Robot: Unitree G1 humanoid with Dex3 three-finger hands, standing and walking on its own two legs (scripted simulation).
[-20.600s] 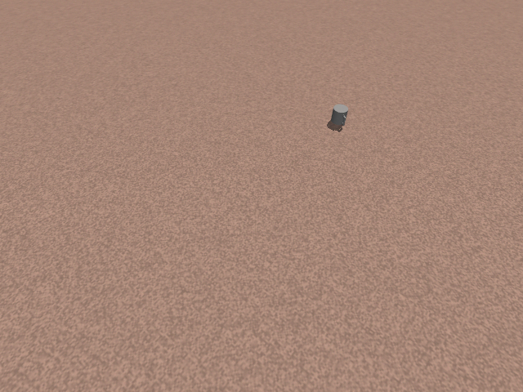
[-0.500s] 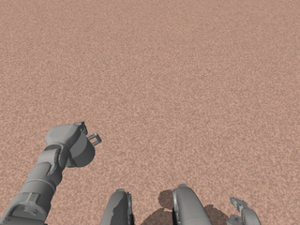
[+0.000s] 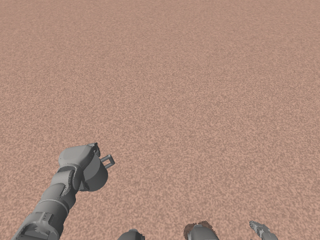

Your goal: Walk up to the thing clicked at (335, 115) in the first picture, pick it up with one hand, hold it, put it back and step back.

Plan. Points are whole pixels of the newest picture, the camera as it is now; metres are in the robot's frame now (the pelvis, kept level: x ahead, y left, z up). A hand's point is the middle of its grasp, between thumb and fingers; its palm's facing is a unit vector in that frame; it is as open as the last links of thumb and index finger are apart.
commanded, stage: hold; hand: left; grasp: from above
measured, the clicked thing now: (94, 169) +0.34 +0.21 -0.11
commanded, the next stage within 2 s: crouch in 1.92 s
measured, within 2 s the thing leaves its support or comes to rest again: neither
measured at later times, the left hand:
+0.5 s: hand (80, 164) +0.32 +0.22 -0.03, palm faces -0.46 -0.05 -0.89, open 11.6 cm
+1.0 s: hand (80, 166) +0.30 +0.21 +0.00, palm faces -0.45 -0.05 -0.89, open 11.6 cm
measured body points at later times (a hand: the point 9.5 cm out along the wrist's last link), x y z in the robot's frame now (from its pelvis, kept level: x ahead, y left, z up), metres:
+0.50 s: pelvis +0.01 +0.00 +0.02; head +0.04 -0.02 +0.47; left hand +0.34 +0.22 +0.02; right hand +0.13 -0.26 -0.10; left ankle +0.02 +0.13 -0.70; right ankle +0.03 -0.15 -0.70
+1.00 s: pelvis +0.00 -0.01 +0.03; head +0.02 -0.03 +0.48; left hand +0.32 +0.21 +0.05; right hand +0.14 -0.27 -0.09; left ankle +0.02 +0.13 -0.70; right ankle +0.03 -0.15 -0.70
